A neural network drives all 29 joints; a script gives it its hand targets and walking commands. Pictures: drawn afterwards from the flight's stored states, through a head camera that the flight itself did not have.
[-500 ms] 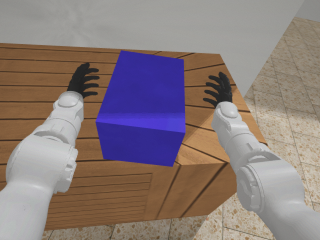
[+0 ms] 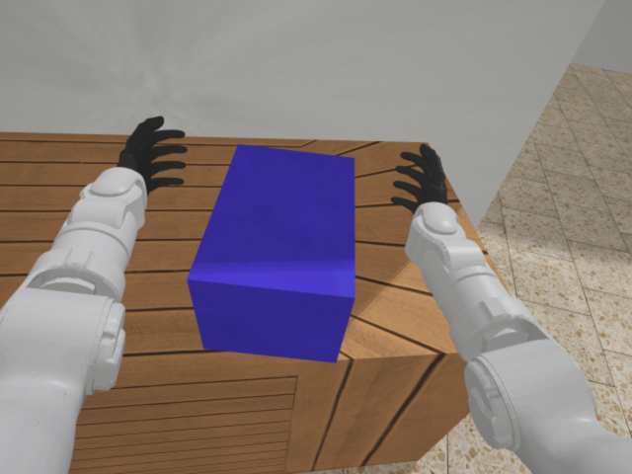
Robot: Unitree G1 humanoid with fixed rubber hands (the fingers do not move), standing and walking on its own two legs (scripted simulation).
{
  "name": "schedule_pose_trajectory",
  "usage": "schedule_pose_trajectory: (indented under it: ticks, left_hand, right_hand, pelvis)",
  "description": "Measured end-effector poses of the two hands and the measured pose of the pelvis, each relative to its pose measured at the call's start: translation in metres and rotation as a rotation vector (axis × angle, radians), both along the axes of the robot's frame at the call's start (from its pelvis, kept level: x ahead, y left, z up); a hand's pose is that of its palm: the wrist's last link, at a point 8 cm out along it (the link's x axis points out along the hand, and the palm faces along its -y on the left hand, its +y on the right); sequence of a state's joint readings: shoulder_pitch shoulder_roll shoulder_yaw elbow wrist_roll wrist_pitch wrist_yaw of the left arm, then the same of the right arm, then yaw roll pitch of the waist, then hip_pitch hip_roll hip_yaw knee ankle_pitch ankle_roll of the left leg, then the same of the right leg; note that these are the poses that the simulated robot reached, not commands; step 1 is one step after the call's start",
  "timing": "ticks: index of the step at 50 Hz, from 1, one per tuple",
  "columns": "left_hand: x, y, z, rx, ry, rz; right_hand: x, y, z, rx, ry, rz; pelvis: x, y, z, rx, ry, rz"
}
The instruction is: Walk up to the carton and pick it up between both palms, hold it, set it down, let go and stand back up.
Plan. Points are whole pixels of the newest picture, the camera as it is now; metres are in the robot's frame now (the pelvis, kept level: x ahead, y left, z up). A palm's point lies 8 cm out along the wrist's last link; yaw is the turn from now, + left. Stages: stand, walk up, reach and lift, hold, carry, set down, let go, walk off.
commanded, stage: set down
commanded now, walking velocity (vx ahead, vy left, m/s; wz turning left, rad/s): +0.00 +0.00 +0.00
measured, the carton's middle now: (284, 246) +0.48 +0.01 +0.01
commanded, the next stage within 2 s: none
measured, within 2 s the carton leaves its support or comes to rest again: neither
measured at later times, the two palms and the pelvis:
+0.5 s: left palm (118, 246) +0.39 +0.21 +0.11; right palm (425, 267) +0.34 -0.15 +0.12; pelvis -0.03 +0.01 +0.00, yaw -1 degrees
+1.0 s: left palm (92, 321) +0.32 +0.24 +0.07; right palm (442, 337) +0.27 -0.16 +0.07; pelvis -0.01 +0.00 +0.00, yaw -2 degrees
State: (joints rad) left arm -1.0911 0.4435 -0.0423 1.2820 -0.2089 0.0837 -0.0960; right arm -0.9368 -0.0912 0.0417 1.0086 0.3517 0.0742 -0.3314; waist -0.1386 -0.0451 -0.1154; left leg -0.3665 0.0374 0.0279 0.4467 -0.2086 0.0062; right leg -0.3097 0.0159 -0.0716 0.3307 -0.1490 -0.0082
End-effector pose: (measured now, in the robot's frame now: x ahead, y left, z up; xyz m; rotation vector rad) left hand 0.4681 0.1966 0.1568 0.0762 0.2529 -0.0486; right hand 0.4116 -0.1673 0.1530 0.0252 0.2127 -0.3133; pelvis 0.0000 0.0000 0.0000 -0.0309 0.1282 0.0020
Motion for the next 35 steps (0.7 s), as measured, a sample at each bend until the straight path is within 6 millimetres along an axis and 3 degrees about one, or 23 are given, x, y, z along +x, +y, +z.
schedule_pose_trajectory:
  ticks: [11,15,24,35]
  left_hand:
    - [-0.043,0.008,-0.037,0.0,0.041,-0.025]
    - [-0.058,0.012,-0.047,-0.018,0.042,-0.008]
    - [-0.072,0.015,-0.045,-0.03,0.015,0.002]
    - [-0.097,0.032,-0.063,-0.016,0.033,0.017]
  right_hand:
    - [-0.046,-0.001,-0.035,0.039,0.016,-0.007]
    - [-0.06,0.0,-0.04,0.043,0.009,-0.007]
    - [-0.068,0.014,-0.035,0.035,0.0,0.018]
    - [-0.089,0.017,-0.062,0.073,0.015,-0.002]
  pelvis:
    - [-0.012,0.004,0.003,-0.003,-0.108,-0.014]
    - [-0.021,0.006,0.002,0.0,-0.11,-0.019]
    - [-0.029,0.008,0.0,0.007,-0.113,-0.02]
    - [-0.019,0.008,0.001,0.004,-0.184,-0.02]
